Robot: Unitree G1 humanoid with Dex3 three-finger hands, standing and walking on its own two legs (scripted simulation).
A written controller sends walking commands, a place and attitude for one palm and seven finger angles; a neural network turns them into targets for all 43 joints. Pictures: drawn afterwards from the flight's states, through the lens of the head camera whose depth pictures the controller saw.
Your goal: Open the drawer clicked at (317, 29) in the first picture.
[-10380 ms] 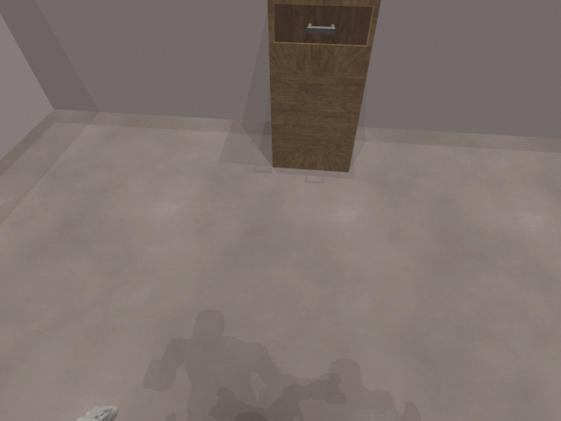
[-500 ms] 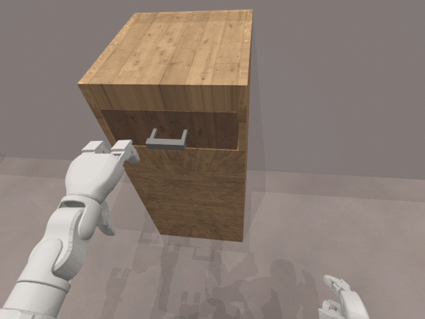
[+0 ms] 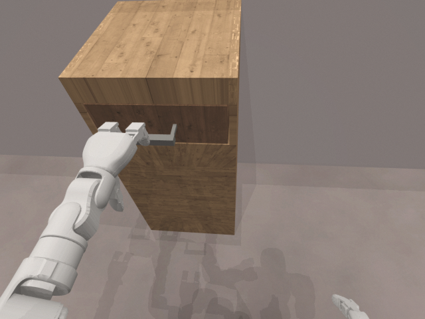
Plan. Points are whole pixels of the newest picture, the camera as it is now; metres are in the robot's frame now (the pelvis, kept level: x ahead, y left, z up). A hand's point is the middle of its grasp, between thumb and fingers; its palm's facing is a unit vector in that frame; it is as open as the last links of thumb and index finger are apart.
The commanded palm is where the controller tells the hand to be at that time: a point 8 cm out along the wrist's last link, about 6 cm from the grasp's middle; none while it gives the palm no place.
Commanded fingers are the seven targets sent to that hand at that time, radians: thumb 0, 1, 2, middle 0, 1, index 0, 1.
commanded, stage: move the hooked fingers above the handle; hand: left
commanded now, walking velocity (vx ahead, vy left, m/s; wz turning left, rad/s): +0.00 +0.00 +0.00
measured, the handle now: (156, 133) +0.55 +0.21 -0.02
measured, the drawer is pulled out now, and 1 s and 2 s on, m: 0.00 0.00 0.00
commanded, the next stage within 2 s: lower the fingers behind the handle in 1.88 s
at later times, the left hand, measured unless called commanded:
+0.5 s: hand (136, 148) +0.44 +0.22 +0.05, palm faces -0.05 +0.00 -1.00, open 13.8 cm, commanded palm +0.42 +0.22 +0.11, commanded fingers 0.00 -0.50 0.30 -0.30 -1.20 -0.30 -1.20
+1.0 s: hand (150, 133) +0.50 +0.21 +0.04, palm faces -0.05 +0.02 -1.00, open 13.8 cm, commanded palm +0.48 +0.21 +0.09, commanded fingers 0.00 -0.50 0.30 -0.30 -1.20 -0.30 -1.20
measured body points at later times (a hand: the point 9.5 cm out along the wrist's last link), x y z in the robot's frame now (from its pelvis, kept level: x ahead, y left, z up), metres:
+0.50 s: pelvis +0.00 +0.00 -0.01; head +0.06 -0.02 +0.44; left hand +0.43 +0.21 +0.11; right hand +0.09 -0.27 -0.14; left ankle -0.03 +0.12 -0.74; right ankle +0.02 -0.13 -0.74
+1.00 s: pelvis +0.00 +0.01 -0.02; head +0.10 -0.01 +0.42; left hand +0.50 +0.20 +0.09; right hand +0.01 -0.27 -0.15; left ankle -0.03 +0.12 -0.74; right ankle +0.02 -0.13 -0.74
